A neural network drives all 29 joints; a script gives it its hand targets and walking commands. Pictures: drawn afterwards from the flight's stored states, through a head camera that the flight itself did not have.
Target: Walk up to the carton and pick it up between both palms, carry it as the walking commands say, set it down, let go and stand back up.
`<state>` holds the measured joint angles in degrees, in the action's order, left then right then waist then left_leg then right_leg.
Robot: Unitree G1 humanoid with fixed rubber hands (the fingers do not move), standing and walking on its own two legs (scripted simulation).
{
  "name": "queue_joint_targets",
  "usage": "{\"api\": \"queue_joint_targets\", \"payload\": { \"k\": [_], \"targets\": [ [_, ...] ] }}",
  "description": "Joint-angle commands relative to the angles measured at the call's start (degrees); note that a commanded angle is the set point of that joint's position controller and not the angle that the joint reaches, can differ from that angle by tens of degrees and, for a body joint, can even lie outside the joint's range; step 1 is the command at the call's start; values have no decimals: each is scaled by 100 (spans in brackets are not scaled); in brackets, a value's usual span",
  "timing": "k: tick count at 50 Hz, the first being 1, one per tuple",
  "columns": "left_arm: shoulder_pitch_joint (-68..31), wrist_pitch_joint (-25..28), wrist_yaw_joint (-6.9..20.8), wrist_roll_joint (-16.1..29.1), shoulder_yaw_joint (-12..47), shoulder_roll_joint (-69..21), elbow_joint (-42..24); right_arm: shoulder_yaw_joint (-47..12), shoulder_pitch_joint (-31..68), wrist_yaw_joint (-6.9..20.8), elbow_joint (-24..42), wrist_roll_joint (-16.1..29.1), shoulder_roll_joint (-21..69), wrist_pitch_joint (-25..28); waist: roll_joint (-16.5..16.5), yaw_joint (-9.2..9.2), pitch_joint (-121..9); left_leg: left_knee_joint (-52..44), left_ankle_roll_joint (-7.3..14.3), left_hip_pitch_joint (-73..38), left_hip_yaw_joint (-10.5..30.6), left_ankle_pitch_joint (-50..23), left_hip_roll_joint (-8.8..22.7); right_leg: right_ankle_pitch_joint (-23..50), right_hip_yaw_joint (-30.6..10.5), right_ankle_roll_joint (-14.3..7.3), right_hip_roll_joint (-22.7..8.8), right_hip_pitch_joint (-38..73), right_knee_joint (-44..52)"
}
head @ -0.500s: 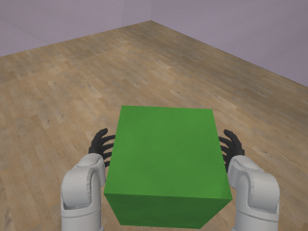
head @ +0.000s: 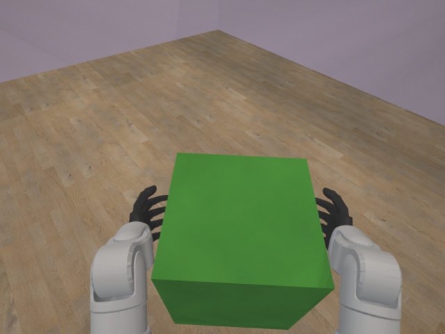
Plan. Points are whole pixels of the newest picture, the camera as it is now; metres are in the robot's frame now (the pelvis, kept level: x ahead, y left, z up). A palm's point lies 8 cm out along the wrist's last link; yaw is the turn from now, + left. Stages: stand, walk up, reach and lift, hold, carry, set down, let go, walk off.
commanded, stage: carry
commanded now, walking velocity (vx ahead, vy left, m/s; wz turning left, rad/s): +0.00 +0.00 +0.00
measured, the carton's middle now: (236, 246) +0.28 +0.00 +0.02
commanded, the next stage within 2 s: none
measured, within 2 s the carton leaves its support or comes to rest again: neither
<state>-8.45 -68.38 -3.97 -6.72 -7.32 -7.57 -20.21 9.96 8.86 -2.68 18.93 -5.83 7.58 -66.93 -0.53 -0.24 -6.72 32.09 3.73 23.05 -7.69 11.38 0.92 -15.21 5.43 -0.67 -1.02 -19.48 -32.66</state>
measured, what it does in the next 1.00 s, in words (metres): stands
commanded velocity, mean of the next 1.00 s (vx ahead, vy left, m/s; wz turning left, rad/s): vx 0.00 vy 0.00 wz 0.00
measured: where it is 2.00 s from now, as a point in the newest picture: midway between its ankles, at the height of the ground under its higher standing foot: outside the picture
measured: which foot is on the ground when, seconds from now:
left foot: down 0.00-1.00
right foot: down 0.00-1.00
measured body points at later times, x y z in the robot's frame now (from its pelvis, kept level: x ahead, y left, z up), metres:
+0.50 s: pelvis +0.00 +0.00 +0.00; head -0.03 +0.01 +0.45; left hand +0.28 +0.16 +0.08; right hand +0.28 -0.16 +0.09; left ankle +0.06 +0.08 -0.73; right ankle +0.02 -0.11 -0.73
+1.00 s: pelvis +0.00 +0.00 +0.00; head -0.03 +0.01 +0.45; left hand +0.28 +0.16 +0.08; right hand +0.28 -0.16 +0.09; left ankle +0.06 +0.08 -0.73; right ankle +0.02 -0.11 -0.73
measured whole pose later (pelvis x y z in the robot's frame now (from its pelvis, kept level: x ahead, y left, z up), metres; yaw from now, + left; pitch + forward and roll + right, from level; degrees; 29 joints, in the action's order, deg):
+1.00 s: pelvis +0.00 +0.00 +0.00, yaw +0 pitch +2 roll -1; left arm -8.4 -63.5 -4.0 -6.7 -7.6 -7.6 -16.0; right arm 10.0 8.3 -2.2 14.8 -6.4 7.5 -61.9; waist -0.5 -0.2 -6.9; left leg 32.1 3.7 23.1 -7.7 11.4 0.9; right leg -15.2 5.4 -0.7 -1.0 -19.5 -32.7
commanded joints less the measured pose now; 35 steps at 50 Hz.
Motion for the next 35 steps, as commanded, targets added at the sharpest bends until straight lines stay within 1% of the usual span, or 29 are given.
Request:
{"api": "queue_joint_targets", "payload": {
  "k": [1,2,4,5,7,8,10,11,12,13,14,16,17,18,19,20,21,22,23,24,25,26,28,29,30,32,33,34,35],
  "targets": [
    [-2583,363,1190,1694,3569,-4122,307,-3826,2705,1180,-260,1706,3975,154,170,-33,-1207,-1075,-30,-878,1145,89,833,90,-464,-162,-488,232,716],
    [-2708,310,1169,1953,3863,-4164,-257,-4101,2687,1155,236,1915,3966,100,232,-28,-1092,-1113,-46,-780,1142,92,815,32,-472,-173,-477,172,687],
    [-2531,351,1156,1758,3611,-4047,194,-3862,2642,1145,-117,1766,3833,158,296,-22,-1175,-1104,-21,-832,1102,139,806,127,-479,-181,-474,250,698],
    [-2593,334,1153,1804,3675,-4118,50,-3972,2796,1145,110,1838,3918,157,152,-34,-1134,-1099,-41,-717,1136,135,787,112,-450,-158,-479,322,729],
    [-2566,291,1148,1821,3665,-4103,42,-3986,2728,1122,68,1839,3911,104,98,-32,-1083,-1074,-44,-744,1110,84,827,180,-455,-149,-487,265,750],
    [-2497,342,1174,1636,3460,-4042,507,-3751,2696,1130,-323,1644,3816,168,32,-41,-1112,-1051,-29,-736,1129,88,792,143,-458,-149,-487,314,761],
    [-2151,446,1162,1390,3133,-3826,961,-3522,2496,1102,-682,1419,3613,272,8,-30,-1242,-905,-73,-894,1028,-185,726,300,-497,-168,-581,305,815],
    [-2477,461,1161,1659,3484,-4044,354,-3777,2580,1108,-254,1630,3823,263,83,-29,-1280,-890,-70,-893,1001,-290,713,320,-483,-188,-557,332,759],
    [-2426,453,1154,1669,3490,-4007,406,-3818,2683,1104,-156,1680,3731,263,109,-23,-1154,-963,-39,-832,1107,-244,747,234,-455,-154,-515,283,720],
    [-2556,474,1146,1677,3550,-4021,204,-3899,2709,1134,-131,1741,3883,259,91,-21,-1089,-1022,-35,-798,1104,-89,769,111,-491,-164,-535,223,751],
    [-2362,537,1146,1466,3304,-3992,710,-3563,2580,1119,-581,1485,3766,328,126,-31,-1166,-1086,-45,-849,1102,-73,804,108,-465,-150,-507,225,703],
    [-2261,620,1137,1412,3228,-3853,777,-3521,2429,1104,-689,1417,3658,423,135,-22,-1158,-950,-59,-847,1016,-192,733,206,-492,-151,-561,240,748],
    [-2423,655,1135,1512,3387,-4021,572,-3616,2606,1122,-529,1514,3810,447,231,-16,-1077,-991,-52,-831,1001,-178,732,184,-504,-162,-559,152,769],
    [-2515,625,1135,1729,3624,-4070,86,-3936,2708,1110,49,1753,3853,429,38,-20,-1106,-1040,-23,-756,1132,-44,787,64,-393,-134,-461,261,737],
    [-2635,598,1147,1760,3664,-4091,69,-3990,2671,1117,-57,1749,3941,391,-44,-28,-1018,-1061,-15,-780,1139,30,768,90,-446,-140,-490,177,767],
    [-2523,584,1134,1706,3601,-4060,139,-3872,2627,1106,-42,1680,3829,396,147,-23,-1160,-1118,-18,-820,1153,141,794,47,-489,-165,-496,210,762],
    [-2669,568,1129,1716,3599,-4146,160,-3942,2857,1113,-50,1776,3959,366,42,-24,-1168,-1060,-46,-856,1112,91,781,65,-422,-150,-474,257,740],
    [-2404,579,1112,1591,3487,-4081,450,-3819,2842,1104,-130,1706,3832,407,81,-22,-1087,-1056,-49,-809,1083,128,739,68,-439,-149,-493,185,757],
    [-2445,613,1115,1512,3385,-3955,502,-3674,2548,1096,-517,1553,3808,409,18,-33,-1181,-1042,-47,-904,1078,40,738,72,-483,-157,-492,233,791],
    [-2417,510,1105,1722,3622,-4040,205,-3945,2624,1082,-53,1752,3831,332,67,-17,-1123,-1065,-42,-800,1140,28,753,104,-441,-153,-483,230,762],
    [-2496,550,1113,1706,3588,-4083,249,-3864,2738,1078,-42,1712,3801,366,176,-9,-1127,-1080,-53,-808,1060,90,733,153,-470,-165,-488,195,794],
    [-2441,592,1102,1501,3360,-3952,592,-3630,2596,1090,-491,1525,3729,394,90,-22,-1160,-1096,-43,-900,1101,64,755,100,-466,-174,-474,199,780],
    [-2479,601,1109,1605,3481,-3947,348,-3752,2644,1101,-308,1622,3774,400,158,-10,-947,-1162,-22,-732,1093,354,766,-30,-489,-139,-497,80,803],
    [-2661,578,1113,1721,3596,-3988,169,-3874,2700,1101,-173,1727,3834,389,60,-18,-1074,-1190,-17,-745,1187,403,789,-18,-422,-163,-434,225,776],
    [-2524,588,1113,1579,3477,-4028,406,-3734,2691,1096,-291,1620,3843,409,177,-25,-1121,-1252,-39,-724,1171,439,751,-50,-413,-146,-442,315,714],
    [-2527,549,1113,1688,3616,-4105,271,-3913,2750,1099,-94,1764,3916,368,57,-13,-1084,-1124,-37,-823,1129,195,750,76,-467,-160,-466,211,733],
    [-2510,555,1107,1657,3555,-4030,351,-3795,2749,1080,-165,1667,3755,380,168,-21,-1007,-1173,-42,-776,1164,200,785,84,-444,-155,-448,131,745],
    [-2525,556,1115,1601,3481,-3986,467,-3696,2571,1085,-466,1597,3832,380,166,-7,-1053,-1140,-37,-876,1090,131,770,109,-451,-163,-476,167,772],
    [-2637,599,1116,1658,3507,-4030,365,-3716,2804,1077,-223,1640,3769,417,73,-20,-1122,-1173,-44,-868,1117,167,772,37,-414,-147,-439,157,747]
  ]
}}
